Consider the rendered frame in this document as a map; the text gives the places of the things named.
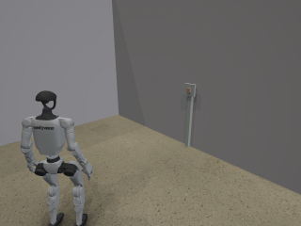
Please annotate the robot left upper arm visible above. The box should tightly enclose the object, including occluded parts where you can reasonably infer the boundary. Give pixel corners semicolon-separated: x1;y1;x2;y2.
20;116;36;149

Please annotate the humanoid robot head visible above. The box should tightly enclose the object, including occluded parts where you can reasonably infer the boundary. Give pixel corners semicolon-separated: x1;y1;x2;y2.
35;90;58;121

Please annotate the robot right upper arm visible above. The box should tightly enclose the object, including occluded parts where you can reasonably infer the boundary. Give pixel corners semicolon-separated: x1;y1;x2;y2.
59;118;76;152

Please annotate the panel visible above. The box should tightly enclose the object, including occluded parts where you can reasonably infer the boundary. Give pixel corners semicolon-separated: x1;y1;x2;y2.
183;83;196;147

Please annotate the robot right hand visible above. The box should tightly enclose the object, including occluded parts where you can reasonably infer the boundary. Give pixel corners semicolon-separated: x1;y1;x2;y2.
81;163;93;180

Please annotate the robot left hand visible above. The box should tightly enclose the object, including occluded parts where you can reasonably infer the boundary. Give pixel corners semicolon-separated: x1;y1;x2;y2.
27;158;39;173

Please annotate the left robot forearm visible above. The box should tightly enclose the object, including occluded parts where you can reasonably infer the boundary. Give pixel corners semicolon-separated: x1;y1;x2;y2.
20;147;35;163

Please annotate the robot right foot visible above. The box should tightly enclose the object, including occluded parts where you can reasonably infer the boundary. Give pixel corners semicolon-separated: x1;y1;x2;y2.
75;214;87;226

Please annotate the right robot forearm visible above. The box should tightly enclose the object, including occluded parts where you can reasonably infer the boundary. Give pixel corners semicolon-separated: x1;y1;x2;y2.
71;142;88;168

